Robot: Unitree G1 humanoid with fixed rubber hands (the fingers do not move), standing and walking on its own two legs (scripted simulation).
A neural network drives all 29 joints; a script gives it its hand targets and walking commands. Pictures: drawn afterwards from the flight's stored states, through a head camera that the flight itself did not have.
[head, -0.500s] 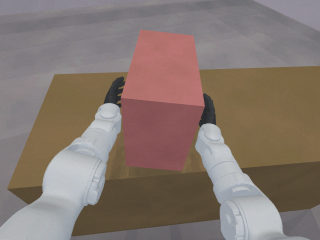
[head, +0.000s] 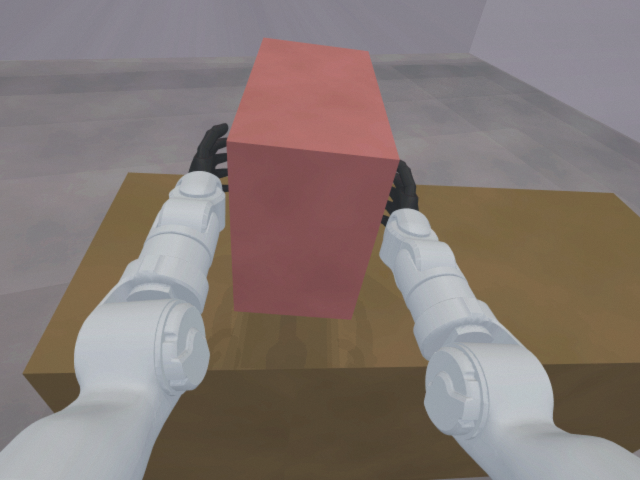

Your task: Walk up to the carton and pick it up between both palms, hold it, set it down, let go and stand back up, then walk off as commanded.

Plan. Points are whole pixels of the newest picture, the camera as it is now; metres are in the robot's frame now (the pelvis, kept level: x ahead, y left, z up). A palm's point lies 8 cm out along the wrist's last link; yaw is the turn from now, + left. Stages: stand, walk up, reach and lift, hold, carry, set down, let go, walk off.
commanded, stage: reach and lift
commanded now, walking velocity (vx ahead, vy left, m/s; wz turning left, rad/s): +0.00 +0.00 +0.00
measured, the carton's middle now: (305, 172) +0.50 +0.00 +0.17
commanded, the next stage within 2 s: hold in 1.78 s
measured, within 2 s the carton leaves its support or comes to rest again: neither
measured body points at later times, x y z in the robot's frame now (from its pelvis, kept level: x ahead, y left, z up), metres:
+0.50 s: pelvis +0.01 -0.01 +0.00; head -0.03 +0.01 +0.45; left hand +0.41 +0.11 +0.17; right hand +0.39 -0.15 +0.16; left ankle +0.01 +0.12 -0.75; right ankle +0.03 -0.15 -0.75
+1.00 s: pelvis -0.01 -0.02 +0.00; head -0.05 +0.02 +0.44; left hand +0.40 +0.12 +0.19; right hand +0.38 -0.14 +0.19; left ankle +0.01 +0.12 -0.75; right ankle +0.03 -0.15 -0.75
